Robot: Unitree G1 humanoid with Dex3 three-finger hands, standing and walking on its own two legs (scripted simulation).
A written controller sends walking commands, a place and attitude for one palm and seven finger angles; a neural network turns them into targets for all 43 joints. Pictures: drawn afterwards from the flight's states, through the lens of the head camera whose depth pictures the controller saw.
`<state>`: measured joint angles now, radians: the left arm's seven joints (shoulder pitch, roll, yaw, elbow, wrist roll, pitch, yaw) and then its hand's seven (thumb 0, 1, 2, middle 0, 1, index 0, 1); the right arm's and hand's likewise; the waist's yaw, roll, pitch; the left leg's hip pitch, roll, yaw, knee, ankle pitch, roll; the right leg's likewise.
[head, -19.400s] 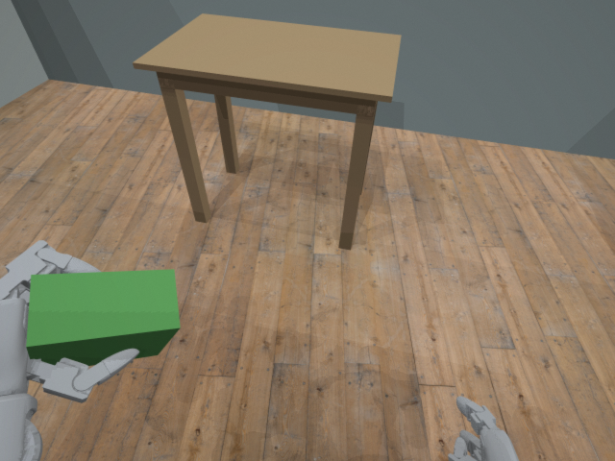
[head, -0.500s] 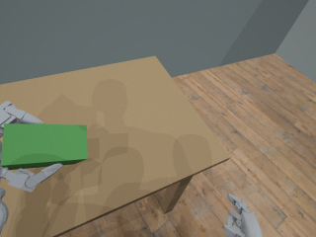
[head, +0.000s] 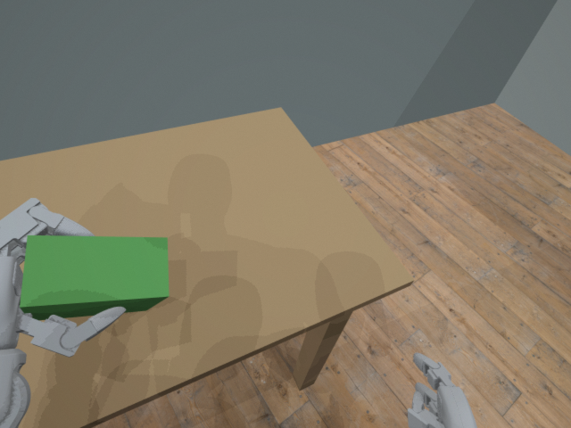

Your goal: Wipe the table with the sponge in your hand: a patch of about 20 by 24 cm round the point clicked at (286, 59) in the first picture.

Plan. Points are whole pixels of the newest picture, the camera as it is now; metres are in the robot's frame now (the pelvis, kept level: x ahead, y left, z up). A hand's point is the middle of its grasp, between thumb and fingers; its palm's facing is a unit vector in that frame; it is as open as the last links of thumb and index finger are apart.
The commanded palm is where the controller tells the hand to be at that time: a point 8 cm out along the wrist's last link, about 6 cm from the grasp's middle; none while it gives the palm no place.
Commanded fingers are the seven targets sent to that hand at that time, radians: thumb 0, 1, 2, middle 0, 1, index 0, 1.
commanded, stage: look again from close up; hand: left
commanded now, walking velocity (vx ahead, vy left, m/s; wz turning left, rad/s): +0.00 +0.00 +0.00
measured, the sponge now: (117, 279) +0.23 +0.21 +0.14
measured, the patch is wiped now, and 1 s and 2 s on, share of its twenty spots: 0.00 0.00 0.00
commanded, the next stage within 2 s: turn the palm down, sponge in hand in 0.10 s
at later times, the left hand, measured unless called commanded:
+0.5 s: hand (88, 280) +0.22 +0.23 +0.15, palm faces +0.27 -0.76 -0.59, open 10.2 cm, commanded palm +0.16 +0.27 +0.18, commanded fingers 0.00 0.10 1.30 -1.20 -1.60 -1.20 -1.60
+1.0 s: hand (100, 284) +0.21 +0.21 +0.17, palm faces +0.30 -0.48 -0.82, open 10.2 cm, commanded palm +0.16 +0.24 +0.20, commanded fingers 0.00 0.10 1.30 -1.20 -1.60 -1.20 -1.60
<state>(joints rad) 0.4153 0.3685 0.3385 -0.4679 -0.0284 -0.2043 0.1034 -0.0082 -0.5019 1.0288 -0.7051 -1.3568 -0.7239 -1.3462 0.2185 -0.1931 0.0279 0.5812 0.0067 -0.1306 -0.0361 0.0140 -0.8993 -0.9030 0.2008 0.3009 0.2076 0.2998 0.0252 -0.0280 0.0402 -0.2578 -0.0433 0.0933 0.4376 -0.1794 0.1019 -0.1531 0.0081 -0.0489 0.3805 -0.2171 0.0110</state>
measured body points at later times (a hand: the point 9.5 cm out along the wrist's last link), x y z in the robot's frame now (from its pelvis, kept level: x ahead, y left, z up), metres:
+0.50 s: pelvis -0.01 -0.02 -0.01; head +0.00 -0.03 +0.44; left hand +0.20 +0.27 +0.19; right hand +0.21 -0.24 -0.08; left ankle +0.04 +0.04 -0.74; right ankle -0.02 -0.13 -0.74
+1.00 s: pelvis -0.01 -0.09 -0.02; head -0.02 -0.12 +0.43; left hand +0.19 +0.23 +0.22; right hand +0.20 -0.31 -0.11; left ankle +0.04 +0.04 -0.74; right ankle -0.02 -0.13 -0.74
